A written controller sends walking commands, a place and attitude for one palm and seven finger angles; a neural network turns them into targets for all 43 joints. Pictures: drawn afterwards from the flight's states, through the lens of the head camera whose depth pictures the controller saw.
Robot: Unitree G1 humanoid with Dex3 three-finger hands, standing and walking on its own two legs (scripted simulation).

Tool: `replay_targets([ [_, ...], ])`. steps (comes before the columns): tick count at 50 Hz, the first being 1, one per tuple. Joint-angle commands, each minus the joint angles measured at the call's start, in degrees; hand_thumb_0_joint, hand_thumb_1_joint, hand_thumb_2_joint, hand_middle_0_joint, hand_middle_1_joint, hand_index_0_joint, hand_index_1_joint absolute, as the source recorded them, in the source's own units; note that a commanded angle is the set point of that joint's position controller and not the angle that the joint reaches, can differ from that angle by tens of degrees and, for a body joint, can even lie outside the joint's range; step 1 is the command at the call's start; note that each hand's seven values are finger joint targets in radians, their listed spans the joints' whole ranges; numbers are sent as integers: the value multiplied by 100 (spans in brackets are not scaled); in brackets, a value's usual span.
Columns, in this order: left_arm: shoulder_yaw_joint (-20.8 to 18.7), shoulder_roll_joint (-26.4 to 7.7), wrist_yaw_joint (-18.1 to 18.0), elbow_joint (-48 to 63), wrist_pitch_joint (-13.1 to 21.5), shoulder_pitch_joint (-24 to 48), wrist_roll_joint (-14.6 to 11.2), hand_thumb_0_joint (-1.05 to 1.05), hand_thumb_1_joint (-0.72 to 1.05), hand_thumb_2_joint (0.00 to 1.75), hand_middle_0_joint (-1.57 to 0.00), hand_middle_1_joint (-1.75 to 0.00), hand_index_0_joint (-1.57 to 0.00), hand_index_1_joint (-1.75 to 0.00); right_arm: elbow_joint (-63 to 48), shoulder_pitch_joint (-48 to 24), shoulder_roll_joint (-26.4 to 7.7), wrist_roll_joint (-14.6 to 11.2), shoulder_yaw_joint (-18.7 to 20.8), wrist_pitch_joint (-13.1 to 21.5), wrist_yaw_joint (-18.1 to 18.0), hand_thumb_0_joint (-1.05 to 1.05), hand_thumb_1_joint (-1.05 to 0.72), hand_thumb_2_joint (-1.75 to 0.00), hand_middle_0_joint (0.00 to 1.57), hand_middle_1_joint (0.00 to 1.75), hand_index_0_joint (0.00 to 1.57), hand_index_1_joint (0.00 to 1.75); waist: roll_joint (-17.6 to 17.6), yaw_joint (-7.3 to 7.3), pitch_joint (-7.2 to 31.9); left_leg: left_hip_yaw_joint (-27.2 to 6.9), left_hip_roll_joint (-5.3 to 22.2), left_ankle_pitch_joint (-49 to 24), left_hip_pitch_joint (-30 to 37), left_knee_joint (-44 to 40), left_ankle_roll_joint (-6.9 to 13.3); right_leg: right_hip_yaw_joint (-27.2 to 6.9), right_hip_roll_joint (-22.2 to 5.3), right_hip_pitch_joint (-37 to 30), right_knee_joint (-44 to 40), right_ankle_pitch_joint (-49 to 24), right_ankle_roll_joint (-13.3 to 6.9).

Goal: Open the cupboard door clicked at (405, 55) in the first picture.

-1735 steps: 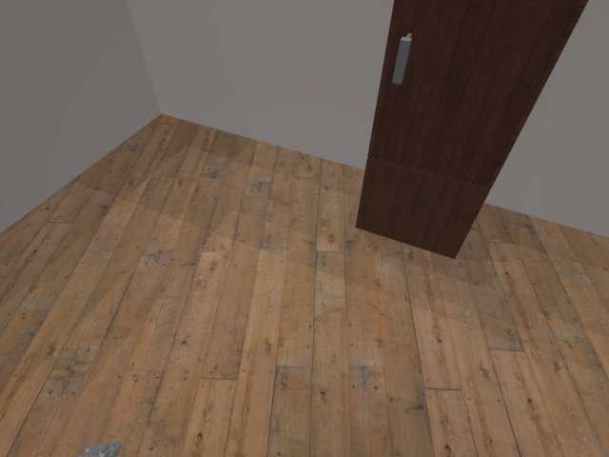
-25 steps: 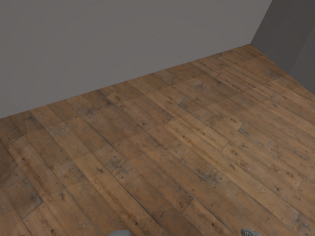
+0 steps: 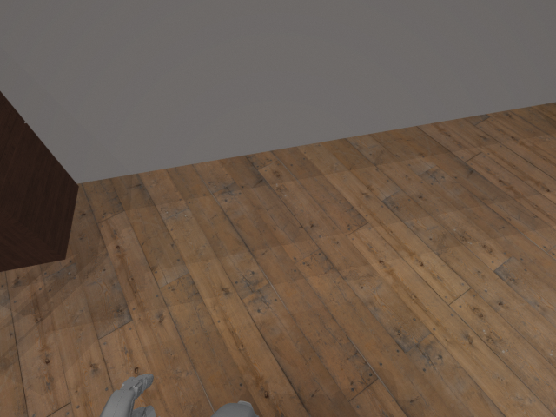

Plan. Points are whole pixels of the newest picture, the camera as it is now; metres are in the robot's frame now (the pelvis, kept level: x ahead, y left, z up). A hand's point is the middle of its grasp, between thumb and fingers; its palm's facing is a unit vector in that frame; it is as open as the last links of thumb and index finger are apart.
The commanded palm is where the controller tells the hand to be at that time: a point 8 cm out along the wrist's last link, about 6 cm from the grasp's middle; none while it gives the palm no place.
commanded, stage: turn to face it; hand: left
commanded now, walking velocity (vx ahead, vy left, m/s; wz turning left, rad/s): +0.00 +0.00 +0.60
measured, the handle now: out of the picture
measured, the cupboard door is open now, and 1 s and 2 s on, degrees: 44 44 44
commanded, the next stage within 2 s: take the last steps up to it in 1.42 s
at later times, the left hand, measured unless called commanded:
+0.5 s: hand out of the picture -0.03 +0.24 -0.18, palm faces +0.36 -0.90 -0.25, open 7.4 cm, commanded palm none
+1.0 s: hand out of the picture +0.04 +0.20 -0.14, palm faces +0.55 -0.79 -0.27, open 7.4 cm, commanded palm none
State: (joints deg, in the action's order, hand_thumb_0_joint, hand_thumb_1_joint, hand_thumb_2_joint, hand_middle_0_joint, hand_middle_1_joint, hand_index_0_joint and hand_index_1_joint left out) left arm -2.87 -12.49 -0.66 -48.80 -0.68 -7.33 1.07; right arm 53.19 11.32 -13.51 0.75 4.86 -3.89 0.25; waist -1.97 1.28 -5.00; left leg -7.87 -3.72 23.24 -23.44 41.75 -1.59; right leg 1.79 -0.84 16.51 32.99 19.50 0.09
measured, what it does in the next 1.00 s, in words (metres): steps on the spot, turning left: left foot, then right foot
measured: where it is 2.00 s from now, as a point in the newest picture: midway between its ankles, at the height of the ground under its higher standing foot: outside the picture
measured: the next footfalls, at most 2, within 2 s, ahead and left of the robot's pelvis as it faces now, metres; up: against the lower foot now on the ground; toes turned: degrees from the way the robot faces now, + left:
left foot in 0.40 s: +0.03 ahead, +0.12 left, +0.00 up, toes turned +22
right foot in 0.88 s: +0.13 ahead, -0.11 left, +0.00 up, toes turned +32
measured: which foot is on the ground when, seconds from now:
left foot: up 0.00-0.38, down 0.40-0.88, up 0.90-1.00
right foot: down 0.00-0.40, up 0.42-0.86, down 0.88-1.00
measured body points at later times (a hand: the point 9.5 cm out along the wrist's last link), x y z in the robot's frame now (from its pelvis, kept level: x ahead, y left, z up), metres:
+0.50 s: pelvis +0.01 +0.02 +0.00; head +0.05 +0.06 +0.44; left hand -0.05 +0.29 -0.16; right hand +0.23 -0.18 -0.12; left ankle +0.00 +0.10 -0.73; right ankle +0.00 -0.12 -0.66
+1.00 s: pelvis +0.05 -0.02 +0.01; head +0.11 -0.01 +0.45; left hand +0.01 +0.25 -0.12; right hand +0.23 -0.22 -0.15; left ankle -0.04 +0.07 -0.66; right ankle +0.09 -0.13 -0.73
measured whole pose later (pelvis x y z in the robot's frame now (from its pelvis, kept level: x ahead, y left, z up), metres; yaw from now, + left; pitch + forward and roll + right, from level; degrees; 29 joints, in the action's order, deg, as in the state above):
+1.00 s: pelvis +0.05 -0.02 +0.01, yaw +36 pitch +1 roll +1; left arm -1.9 -10.5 -1.2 -48.7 -0.3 -7.7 0.9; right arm 55.0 12.1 -14.4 0.9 5.6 -4.8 0.5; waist -2.5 2.8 -5.7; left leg -3.3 -2.7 26.3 -28.5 61.9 -3.0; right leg 4.3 -2.3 13.0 31.3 19.2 -0.7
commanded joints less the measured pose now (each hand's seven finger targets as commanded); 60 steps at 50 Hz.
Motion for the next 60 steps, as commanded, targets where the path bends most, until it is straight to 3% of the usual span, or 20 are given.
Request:
replay_targets([
  [1,-213,-949,-164,366,115,-272,-21,0,90,90,-20,-30,-20,-30,-474,-221,-650,38,190,82,47,0,-90,-90,20,30,20,30,1593,-82,473,325,400,465,-1230,2998,-129,-1294,-2036,-867,-1501,-2251,-742],
  [4,-146,-714,-143,345,182,-367,-30,0,90,90,-20,-30,-20,-30,-366,-252,-454,13,98,54,119,0,-90,-90,20,30,20,30,1298,-43,604,685,477,-64,-1163,2748,-286,-189,-1610,-1283,-1166,-3722,-550],
  [8,-193,-844,-152,132,191,-963,-13,0,90,90,-20,-30,-20,-30,-404,-693,-332,6,21,33,137,0,-90,-90,20,30,20,30,1159,-299,641,963,486,79,-1105,1851,-304,56,-1750,-1862,-999,-4505,-546],
  [15,-304,-1067,-133,10,138,-1058,70,0,90,90,-20,-30,-20,-30,-571,-1039,-253,-27,-60,109,160,0,-90,-90,20,30,20,30,1416,-384,577,1350,455,249,-224,157,-80,317,-2058,-1593,-657,-4345,-637],
  [18,-346,-1197,-73,52,126,-855,-6,0,90,90,-20,-30,-20,-30,-480,-359,-516,20,-2,191,129,0,-90,-90,20,30,20,30,1056,52,956,1501,271,-953,1259,-1308,106,827,-1886,-954,493,-4049,-228],
  [19,-324,-1023,-37,171,100,-797,-42,0,90,90,-20,-30,-20,-30,-408,107,-1017,65,123,241,106,0,-90,-90,20,30,20,30,10,325,1318,449,1140,-2373,2453,-1645,509,1040,-1520,207,1646,-2438,115],
  [20,-167,-620,1,434,83,-477,-70,0,90,90,-20,-30,-20,-30,-379,547,-1634,71,281,245,77,0,-90,-90,20,30,20,30,-1656,546,1393,-1631,2698,-4764,2981,-1841,1387,873,-685,1699,3080,1767,474],
  [21,-184,-784,-59,571,-24,-188,-6,0,90,90,-20,-30,-20,-30,-270,730,-1659,23,256,221,26,0,-90,-90,20,30,20,30,-850,555,1448,-1585,2893,-4448,2690,-1848,1666,80,-667,1853,3487,1933,393],
  [24,-244,-744,-27,274,-105,-108,4,0,90,90,-20,-30,-20,-30,-560,-174,-1251,59,134,257,-114,0,-90,-90,20,30,20,30,-641,145,685,-1006,2067,-2666,1421,-2282,1265,-299,-674,1800,3676,737,444],
  [27,-250,-713,30,108,-122,-452,30,0,90,90,-20,-30,-20,-30,-572,-349,-1109,38,63,338,-109,0,-90,-90,20,30,20,30,-404,-114,695,-552,1671,-2577,1321,-2355,1046,-253,-588,1575,3379,171,496],
  [37,-184,-611,-10,428,-70,149,-24,0,90,90,-20,-30,-20,-30,-399,96,-1120,76,173,295,-82,0,-90,-90,20,30,20,30,-642,55,812,-1183,1487,-2879,1418,-2057,1138,-196,-169,1041,1684,443,501],
  [40,-186,-601,-36,420,-27,-39,-54,0,90,90,-20,-30,-20,-30,-417,15,-1117,76,218,252,-84,0,-90,-90,20,30,20,30,-789,-17,879,-1440,1366,-3190,1094,-1820,1058,-109,87,268,745,369,405],
  [42,-223,-654,-70,333,41,-447,-82,0,90,90,-20,-30,-20,-30,-464,-136,-1024,28,223,233,-84,0,-90,-90,20,30,20,30,-691,-247,1020,-1420,1125,-2976,618,-1442,816,-100,77,-756,-531,-462,350],
  [43,-279,-896,-102,276,106,-724,-55,0,90,90,-20,-30,-20,-30,-494,-132,-828,-22,194,245,-56,0,-90,-90,20,30,20,30,-157,-372,1169,-1172,834,-2123,-4,-1013,521,-545,-436,-1661,-1265,-911,227],
  [44,-377,-1366,-157,253,152,-826,35,0,90,90,-20,-30,-20,-30,-580,-27,-458,-72,155,265,-23,0,-90,-90,20,30,20,30,1458,-400,1219,-41,20,67,-1141,186,40,-1995,-2003,-2398,-1601,-1545,-326],
  [45,-343,-1524,-158,320,111,-734,51,0,90,90,-20,-30,-20,-30,-643,10,-572,-16,189,241,-1,0,-90,-90,20,30,20,30,1502,-346,1039,369,-68,1279,-1067,1567,-74,-2180,-2907,-1582,-1587,-2166,-893],
  [48,-172,-823,-162,344,151,-233,-32,0,90,90,-20,-30,-20,-30,-353,-84,-536,32,160,83,57,0,-90,-90,20,30,20,30,1332,-24,517,432,418,318,-1208,3027,-200,-763,-1860,-1129,-1165,-3566,-747],
  [50,-167,-754,-157,335,163,-271,-18,0,90,90,-20,-30,-20,-30,-318,-128,-425,4,105,54,104,0,-90,-90,20,30,20,30,1358,-14,536,644,477,50,-1133,2821,-255,-226,-1673,-1205,-1135,-3783,-595],
  [55,-217,-894,-150,67,176,-934,23,0,90,90,-20,-30,-20,-30,-350,-661,-243,-5,-12,72,127,0,-90,-90,20,30,20,30,1320,-320,611,1044,443,227,-803,1378,-246,70,-1756,-1736,-928,-4474,-588],
  [60,-294,-1061,-131,-113,157,-1093,77,0,90,90,-20,-30,-20,-30,-395,-810,-190,-34,-88,164,111,0,-90,-90,20,30,20,30,1427,-351,627,1327,304,156,64,-133,-60,131,-1880,-1491,-562,-4527,-599],
])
